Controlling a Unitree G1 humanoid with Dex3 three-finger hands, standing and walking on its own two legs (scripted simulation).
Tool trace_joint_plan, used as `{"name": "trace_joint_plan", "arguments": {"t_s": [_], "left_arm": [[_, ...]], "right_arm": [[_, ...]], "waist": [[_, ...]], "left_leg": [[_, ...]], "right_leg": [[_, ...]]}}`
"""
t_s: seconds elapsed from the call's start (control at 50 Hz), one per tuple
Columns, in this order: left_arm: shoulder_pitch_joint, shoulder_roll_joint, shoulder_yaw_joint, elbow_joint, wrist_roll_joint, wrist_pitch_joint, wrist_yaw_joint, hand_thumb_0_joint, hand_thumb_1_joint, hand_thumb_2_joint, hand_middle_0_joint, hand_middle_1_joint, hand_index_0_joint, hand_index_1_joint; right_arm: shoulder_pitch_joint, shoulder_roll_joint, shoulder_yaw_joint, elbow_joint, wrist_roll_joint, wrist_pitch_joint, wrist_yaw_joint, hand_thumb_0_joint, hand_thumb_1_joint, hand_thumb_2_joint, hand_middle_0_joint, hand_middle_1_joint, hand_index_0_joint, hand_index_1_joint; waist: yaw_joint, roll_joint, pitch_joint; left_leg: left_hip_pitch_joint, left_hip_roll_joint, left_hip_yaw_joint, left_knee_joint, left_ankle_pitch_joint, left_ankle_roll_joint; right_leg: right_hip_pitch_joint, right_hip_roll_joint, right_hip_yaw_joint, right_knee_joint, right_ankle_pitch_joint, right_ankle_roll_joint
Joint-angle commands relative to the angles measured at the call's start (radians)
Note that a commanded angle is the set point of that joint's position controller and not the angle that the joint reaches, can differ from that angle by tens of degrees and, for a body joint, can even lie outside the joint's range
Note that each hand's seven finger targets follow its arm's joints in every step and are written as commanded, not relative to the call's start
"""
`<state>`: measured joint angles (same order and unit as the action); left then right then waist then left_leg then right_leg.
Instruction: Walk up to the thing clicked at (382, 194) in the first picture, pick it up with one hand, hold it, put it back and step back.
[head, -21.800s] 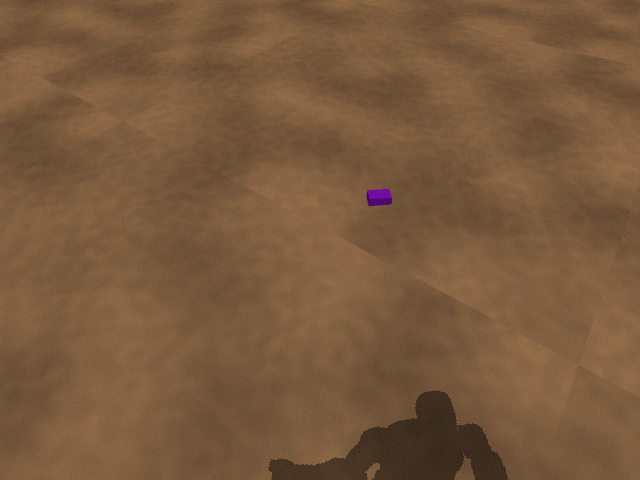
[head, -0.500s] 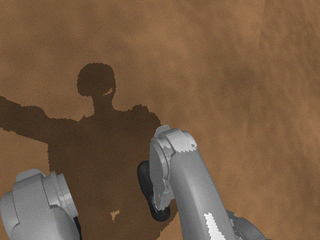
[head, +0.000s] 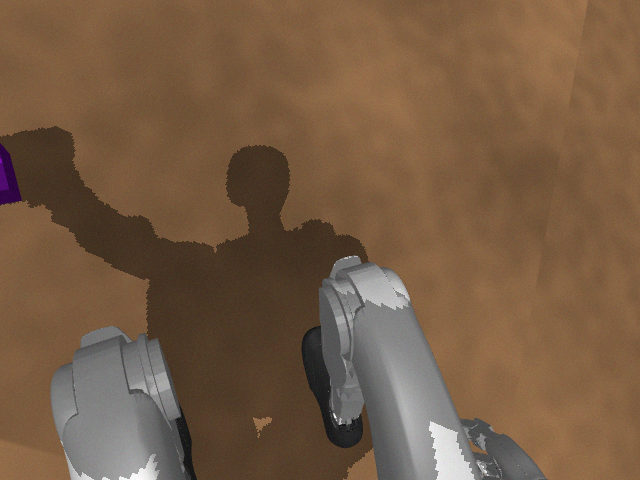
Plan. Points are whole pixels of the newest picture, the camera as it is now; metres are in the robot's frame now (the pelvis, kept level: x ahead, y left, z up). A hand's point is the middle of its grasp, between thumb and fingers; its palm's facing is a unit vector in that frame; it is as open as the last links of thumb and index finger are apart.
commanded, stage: lift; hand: left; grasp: from above
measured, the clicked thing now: out of the picture +0.51 +0.31 -0.18
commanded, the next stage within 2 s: hold in 1.62 s
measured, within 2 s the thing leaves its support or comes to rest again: neither
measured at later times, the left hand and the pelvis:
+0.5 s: hand out of the picture +0.44 +0.32 -0.04, palm faces -0.45 -0.09 -0.89, open 9.0 cm; pelvis +0.00 +0.00 +0.07, yaw +4 degrees
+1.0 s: hand out of the picture +0.36 +0.29 +0.17, palm faces -0.42 -0.13 -0.90, open 8.9 cm; pelvis +0.01 -0.01 +0.24, yaw +7 degrees
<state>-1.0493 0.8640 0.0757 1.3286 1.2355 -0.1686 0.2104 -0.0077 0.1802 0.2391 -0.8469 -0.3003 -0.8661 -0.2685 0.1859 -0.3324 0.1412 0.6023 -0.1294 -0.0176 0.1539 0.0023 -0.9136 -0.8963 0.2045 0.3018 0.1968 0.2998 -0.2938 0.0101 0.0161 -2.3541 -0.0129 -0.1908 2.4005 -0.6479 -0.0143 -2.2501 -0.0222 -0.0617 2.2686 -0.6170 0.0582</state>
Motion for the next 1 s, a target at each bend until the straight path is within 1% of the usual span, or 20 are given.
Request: {"name": "trace_joint_plan", "arguments": {"t_s": [0.0,0.02,0.1,0.12,0.16,0.2,0.24,0.32,0.36,0.46,0.5,0.56,0.62,0.64,0.68,0.72,0.9,0.92,0.94,0.98], "left_arm": [[-0.308,0.270,0.043,-0.223,-0.042,0.016,0.012,0.000,0.758,0.374,-1.078,-0.428,-1.119,-0.386],[-0.300,0.260,0.040,-0.227,-0.050,0.022,0.002,0.000,0.773,0.403,-1.098,-0.434,-1.134,-0.396],[-0.291,0.246,0.047,-0.319,-0.076,0.029,-0.038,0.000,0.758,0.407,-1.080,-0.440,-1.117,-0.401],[-0.250,0.261,0.063,-0.305,-0.081,0.032,-0.044,0.000,0.758,0.414,-1.082,-0.441,-1.118,-0.404],[-0.225,0.213,0.041,-0.340,-0.094,0.028,-0.060,0.000,0.760,0.420,-1.085,-0.437,-1.120,-0.400],[-0.215,0.228,0.059,-0.409,-0.109,0.025,-0.074,0.000,0.751,0.445,-1.078,-0.455,-1.111,-0.420],[-0.191,0.183,0.043,-0.454,-0.127,0.022,-0.083,0.000,0.751,0.466,-1.065,-0.491,-1.103,-0.451],[-0.146,0.178,0.048,-0.488,-0.138,0.025,-0.091,0.000,0.747,0.475,-1.056,-0.500,-1.094,-0.460],[-0.123,0.116,0.019,-0.516,-0.155,0.027,-0.099,0.000,0.737,0.480,-1.035,-0.532,-1.078,-0.486],[-0.045,0.103,0.019,-0.584,-0.183,0.042,-0.118,0.000,0.744,0.491,-1.025,-0.555,-1.072,-0.506],[-0.025,0.070,0.004,-0.630,-0.200,0.047,-0.124,0.000,0.734,0.469,-1.019,-0.543,-1.066,-0.494],[0.010,0.049,-0.001,-0.693,-0.213,0.058,-0.128,0.000,0.739,0.480,-1.016,-0.557,-1.064,-0.506],[0.077,0.045,0.006,-0.731,-0.223,0.077,-0.123,0.000,0.737,0.480,-1.020,-0.535,-1.063,-0.488],[0.103,0.016,-0.008,-0.715,-0.220,0.085,-0.126,0.000,0.728,0.474,-1.008,-0.548,-1.055,-0.498],[0.114,0.021,-0.002,-0.759,-0.227,0.098,-0.122,0.000,0.735,0.479,-1.022,-0.533,-1.065,-0.488],[0.157,-0.019,-0.022,-0.773,-0.235,0.112,-0.125,0.000,0.730,0.471,-1.015,-0.530,-1.059,-0.483],[0.346,-0.093,-0.050,-0.829,-0.257,0.155,-0.135,0.000,0.707,0.413,-0.996,-0.497,-1.042,-0.449],[0.363,-0.100,-0.050,-0.835,-0.266,0.155,-0.135,0.000,0.700,0.406,-0.996,-0.478,-1.039,-0.433],[0.371,-0.130,-0.077,-0.823,-0.265,0.156,-0.132,0.000,0.705,0.407,-1.005,-0.467,-1.045,-0.424],[0.382,-0.128,-0.073,-0.827,-0.266,0.155,-0.125,0.000,0.690,0.421,-1.004,-0.460,-1.039,-0.423]], "right_arm": [[0.228,-0.262,-0.119,0.001,0.016,0.020,-0.030,0.000,-0.911,-0.904,0.199,0.300,0.199,0.300],[0.238,-0.261,-0.120,0.001,0.018,0.025,-0.030,0.000,-0.911,-0.904,0.199,0.300,0.199,0.300],[0.237,-0.254,-0.141,-0.003,0.033,0.046,-0.040,0.000,-0.910,-0.904,0.199,0.300,0.199,0.300],[0.235,-0.258,-0.150,-0.002,0.039,0.051,-0.045,0.000,-0.910,-0.904,0.199,0.300,0.199,0.300],[0.234,-0.245,-0.158,-0.007,0.043,0.057,-0.046,0.000,-0.911,-0.904,0.199,0.300,0.199,0.300],[0.229,-0.237,-0.174,-0.008,0.051,0.065,-0.053,0.000,-0.911,-0.904,0.199,0.300,0.199,0.300],[0.223,-0.223,-0.185,-0.011,0.060,0.068,-0.058,0.000,-0.911,-0.904,0.199,0.300,0.199,0.300],[0.211,-0.212,-0.202,-0.014,0.076,0.077,-0.069,0.000,-0.909,-0.903,0.200,0.300,0.200,0.300],[0.204,-0.195,-0.206,-0.016,0.083,0.077,-0.075,0.000,-0.909,-0.903,0.200,0.300,0.200,0.300],[0.176,-0.192,-0.223,-0.027,0.102,0.077,-0.094,0.000,-0.905,-0.901,0.200,0.300,0.200,0.300],[0.161,-0.176,-0.224,-0.034,0.108,0.078,-0.103,0.000,-0.906,-0.902,0.200,0.300,0.200,0.300],[0.147,-0.161,-0.230,-0.037,0.115,0.078,-0.114,0.000,-0.903,-0.901,0.200,0.300,0.200,0.300],[0.127,-0.148,-0.232,-0.037,0.123,0.080,-0.127,0.000,-0.902,-0.900,0.200,0.300,0.200,0.300],[0.123,-0.140,-0.232,-0.034,0.123,0.080,-0.130,0.000,-0.901,-0.899,0.200,0.300,0.200,0.300],[0.107,-0.133,-0.235,-0.036,0.129,0.082,-0.141,0.000,-0.898,-0.898,0.200,0.300,0.200,0.300],[0.091,-0.123,-0.233,-0.034,0.133,0.080,-0.149,0.000,-0.896,-0.897,0.200,0.300,0.200,0.300],[0.053,-0.085,-0.221,-0.030,0.156,0.063,-0.189,0.000,-0.895,-0.897,0.200,0.300,0.200,0.300],[0.052,-0.082,-0.221,-0.028,0.158,0.059,-0.193,0.000,-0.894,-0.896,0.200,0.300,0.200,0.300],[0.047,-0.076,-0.218,-0.030,0.161,0.054,-0.198,0.000,-0.893,-0.896,0.200,0.300,0.200,0.300],[0.047,-0.072,-0.216,-0.024,0.164,0.041,-0.208,0.000,-0.894,-0.897,0.200,0.300,0.200,0.300]], "waist": [[-0.001,0.382,-0.791],[-0.008,0.383,-0.790],[0.017,0.396,-0.839],[0.036,0.365,-0.819],[0.027,0.347,-0.789],[0.055,0.352,-0.855],[0.063,0.357,-0.867],[0.085,0.310,-0.859],[0.079,0.308,-0.838],[0.114,0.286,-0.852],[0.113,0.268,-0.833],[0.128,0.270,-0.882],[0.144,0.232,-0.873],[0.144,0.219,-0.852],[0.153,0.211,-0.841],[0.162,0.195,-0.806],[0.194,0.129,-0.700],[0.192,0.111,-0.677],[0.186,0.092,-0.641],[0.193,0.085,-0.589]], "left_leg": [[0.594,-0.002,0.135,-0.288,0.184,0.029],[0.592,-0.002,0.135,-0.291,0.193,0.029],[0.634,-0.006,0.138,-0.323,0.198,0.030],[0.629,-0.009,0.138,-0.335,0.174,0.032],[0.615,-0.008,0.145,-0.349,0.153,0.034],[0.657,-0.008,0.155,-0.368,0.168,0.038],[0.679,-0.008,0.149,-0.407,0.155,0.037],[0.714,-0.002,0.135,-0.469,0.104,0.044],[0.721,-0.001,0.130,-0.506,0.079,0.047],[0.815,0.007,0.101,-0.603,0.064,0.044],[0.828,0.008,0.107,-0.639,0.049,0.047],[0.905,0.011,0.118,-0.681,0.106,0.044],[0.963,0.011,0.123,-0.735,0.127,0.043],[0.977,0.014,0.122,-0.756,0.131,0.043],[1.018,0.016,0.132,-0.797,0.122,0.044],[1.056,0.020,0.131,-0.849,0.101,0.041],[1.253,0.025,0.137,-1.065,0.115,0.036],[1.267,0.027,0.137,-1.087,0.119,0.035],[1.275,0.024,0.141,-1.112,0.105,0.037],[1.305,0.025,0.142,-1.160,0.092,0.036]], "right_leg": [[0.391,0.040,-0.103,-0.229,0.193,-0.100],[0.406,0.038,-0.103,-0.232,0.199,-0.100],[0.412,0.032,-0.091,-0.253,0.197,-0.105],[0.398,0.030,-0.087,-0.266,0.172,-0.107],[0.412,0.030,-0.080,-0.289,0.155,-0.108],[0.444,0.026,-0.067,-0.307,0.171,-0.104],[0.441,0.022,-0.063,-0.316,0.165,-0.103],[0.455,0.024,-0.055,-0.356,0.137,-0.099],[0.475,0.022,-0.051,-0.383,0.131,-0.094],[0.518,0.021,-0.047,-0.431,0.133,-0.088],[0.565,0.022,-0.042,-0.474,0.125,-0.085],[0.640,0.021,-0.033,-0.516,0.169,-0.080],[0.718,0.021,-0.027,-0.581,0.178,-0.077],[0.733,0.024,-0.026,-0.598,0.180,-0.076],[0.781,0.023,-0.018,-0.654,0.170,-0.074],[0.824,0.024,-0.015,-0.700,0.155,-0.072],[1.072,0.034,0.007,-0.919,0.160,-0.069],[1.093,0.033,0.011,-0.947,0.159,-0.069],[1.120,0.035,0.016,-0.983,0.146,-0.067],[1.165,0.034,0.026,-1.037,0.128,-0.067]]}}
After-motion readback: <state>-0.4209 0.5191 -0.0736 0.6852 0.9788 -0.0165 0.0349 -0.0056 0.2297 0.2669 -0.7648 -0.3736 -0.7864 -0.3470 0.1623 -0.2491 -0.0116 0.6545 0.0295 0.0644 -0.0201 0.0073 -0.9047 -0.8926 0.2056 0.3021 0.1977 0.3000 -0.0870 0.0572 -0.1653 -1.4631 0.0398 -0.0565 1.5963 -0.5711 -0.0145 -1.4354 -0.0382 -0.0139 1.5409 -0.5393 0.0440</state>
